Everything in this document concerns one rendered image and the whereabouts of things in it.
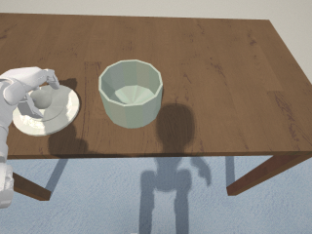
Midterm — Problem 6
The table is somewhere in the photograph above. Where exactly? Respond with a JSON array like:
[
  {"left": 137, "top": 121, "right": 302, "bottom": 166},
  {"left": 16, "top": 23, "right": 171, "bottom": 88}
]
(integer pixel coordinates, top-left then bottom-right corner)
[{"left": 0, "top": 13, "right": 312, "bottom": 201}]

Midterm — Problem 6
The lid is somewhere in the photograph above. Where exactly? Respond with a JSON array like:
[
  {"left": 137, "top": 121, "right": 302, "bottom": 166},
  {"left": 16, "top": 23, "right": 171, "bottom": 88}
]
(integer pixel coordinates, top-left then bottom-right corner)
[{"left": 13, "top": 85, "right": 80, "bottom": 137}]

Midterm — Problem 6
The pot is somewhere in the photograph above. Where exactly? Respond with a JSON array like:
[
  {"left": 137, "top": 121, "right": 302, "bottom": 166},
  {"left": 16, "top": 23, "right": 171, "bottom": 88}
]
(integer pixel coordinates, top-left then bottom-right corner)
[{"left": 98, "top": 59, "right": 163, "bottom": 129}]

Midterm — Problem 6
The robot left forearm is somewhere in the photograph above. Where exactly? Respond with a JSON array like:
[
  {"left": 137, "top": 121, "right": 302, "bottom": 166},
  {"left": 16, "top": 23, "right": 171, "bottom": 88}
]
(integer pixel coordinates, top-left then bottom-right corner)
[{"left": 0, "top": 76, "right": 25, "bottom": 164}]

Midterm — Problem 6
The knob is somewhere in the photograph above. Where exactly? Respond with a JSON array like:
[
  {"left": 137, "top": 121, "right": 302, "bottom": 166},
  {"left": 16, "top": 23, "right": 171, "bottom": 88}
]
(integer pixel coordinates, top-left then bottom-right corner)
[{"left": 29, "top": 90, "right": 53, "bottom": 109}]

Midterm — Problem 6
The robot left upper arm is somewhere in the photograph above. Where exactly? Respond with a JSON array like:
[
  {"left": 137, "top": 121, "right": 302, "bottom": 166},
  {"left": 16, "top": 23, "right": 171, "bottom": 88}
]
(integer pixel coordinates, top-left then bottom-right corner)
[{"left": 0, "top": 162, "right": 15, "bottom": 209}]

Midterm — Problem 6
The left robot hand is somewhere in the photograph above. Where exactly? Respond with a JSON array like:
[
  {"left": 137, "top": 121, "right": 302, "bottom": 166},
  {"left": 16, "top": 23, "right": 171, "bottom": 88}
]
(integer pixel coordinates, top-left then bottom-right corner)
[{"left": 0, "top": 66, "right": 60, "bottom": 119}]

